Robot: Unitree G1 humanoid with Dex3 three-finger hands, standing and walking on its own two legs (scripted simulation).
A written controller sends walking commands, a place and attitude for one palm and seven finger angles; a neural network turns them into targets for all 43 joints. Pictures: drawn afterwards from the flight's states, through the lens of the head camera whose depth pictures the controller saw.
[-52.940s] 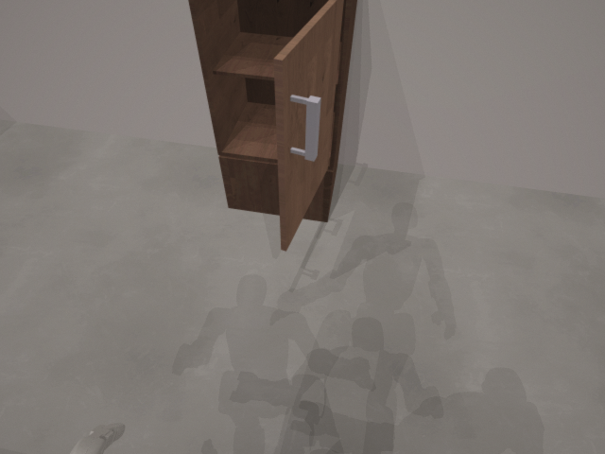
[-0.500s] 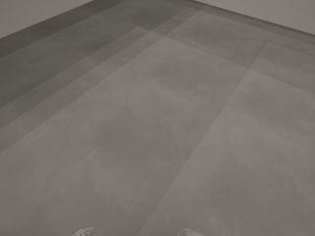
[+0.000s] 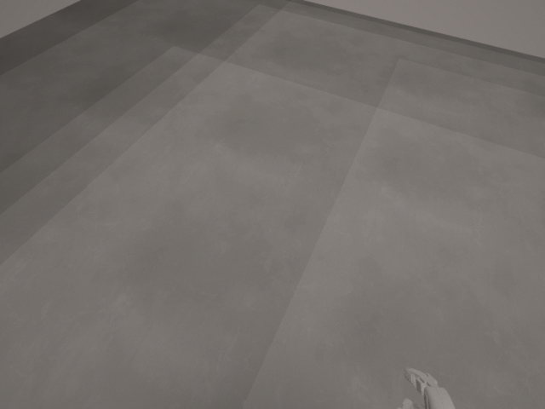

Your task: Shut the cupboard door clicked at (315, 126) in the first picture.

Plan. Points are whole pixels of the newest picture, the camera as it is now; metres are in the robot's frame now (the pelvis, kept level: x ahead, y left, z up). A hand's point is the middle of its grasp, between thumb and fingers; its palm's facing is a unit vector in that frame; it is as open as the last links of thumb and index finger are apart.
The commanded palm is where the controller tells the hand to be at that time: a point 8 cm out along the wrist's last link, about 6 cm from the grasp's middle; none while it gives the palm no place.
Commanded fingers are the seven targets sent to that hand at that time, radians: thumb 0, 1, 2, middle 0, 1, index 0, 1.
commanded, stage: turn to face it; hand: left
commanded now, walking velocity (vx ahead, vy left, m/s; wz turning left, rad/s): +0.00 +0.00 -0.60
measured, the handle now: out of the picture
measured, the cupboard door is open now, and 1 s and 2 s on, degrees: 27 27 27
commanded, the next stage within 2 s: none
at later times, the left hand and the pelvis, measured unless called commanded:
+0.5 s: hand (205, 363) +0.20 +0.14 -0.15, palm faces -0.34 -0.90 -0.28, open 7.4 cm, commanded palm none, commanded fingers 0.00 0.90 0.90 -0.20 -0.30 -0.20 -0.30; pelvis +0.01 -0.02 -0.01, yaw -20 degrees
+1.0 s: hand (212, 348) +0.23 +0.13 -0.16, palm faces -0.54 -0.82 -0.20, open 7.4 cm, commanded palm none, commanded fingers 0.00 0.90 0.90 -0.20 -0.30 -0.20 -0.30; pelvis +0.04 +0.00 +0.01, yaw -37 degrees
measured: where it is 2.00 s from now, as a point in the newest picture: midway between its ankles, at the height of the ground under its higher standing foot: outside the picture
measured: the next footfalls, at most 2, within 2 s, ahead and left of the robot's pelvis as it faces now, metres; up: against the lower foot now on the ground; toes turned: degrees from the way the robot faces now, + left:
right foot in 0.42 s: +0.02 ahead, -0.14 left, +0.00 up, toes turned -22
left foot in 0.84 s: +0.14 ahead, +0.08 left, +0.00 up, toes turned -28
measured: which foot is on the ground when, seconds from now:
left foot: down 0.00-0.42, up 0.44-0.82, down 0.84-1.00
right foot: down 0.00-0.00, up 0.02-0.40, down 0.42-0.84, up 0.86-1.00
